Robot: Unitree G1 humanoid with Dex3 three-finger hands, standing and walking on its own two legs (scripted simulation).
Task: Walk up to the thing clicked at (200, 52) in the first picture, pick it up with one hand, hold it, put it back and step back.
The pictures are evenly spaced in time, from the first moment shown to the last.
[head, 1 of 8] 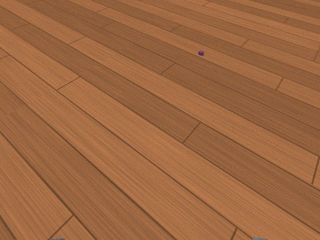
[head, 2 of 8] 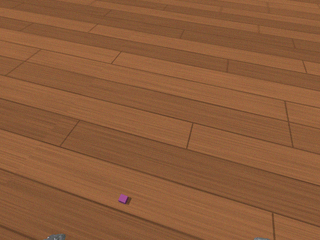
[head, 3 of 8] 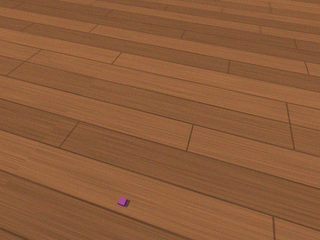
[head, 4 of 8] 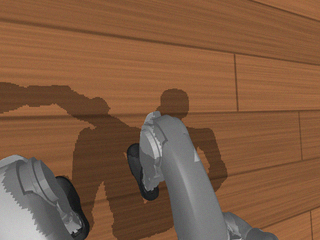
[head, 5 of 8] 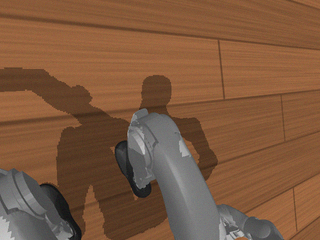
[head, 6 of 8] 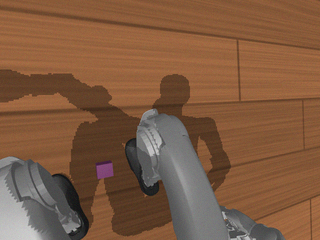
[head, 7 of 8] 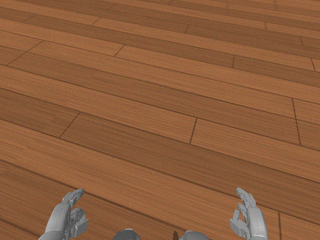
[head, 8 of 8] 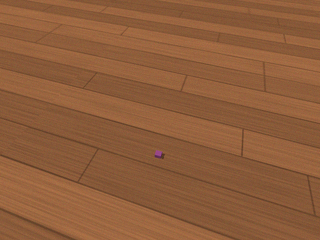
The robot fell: no
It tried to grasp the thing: yes
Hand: left
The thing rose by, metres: 0.51
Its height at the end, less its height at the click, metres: +0.00
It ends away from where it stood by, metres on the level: 0.41
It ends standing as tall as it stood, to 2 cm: yes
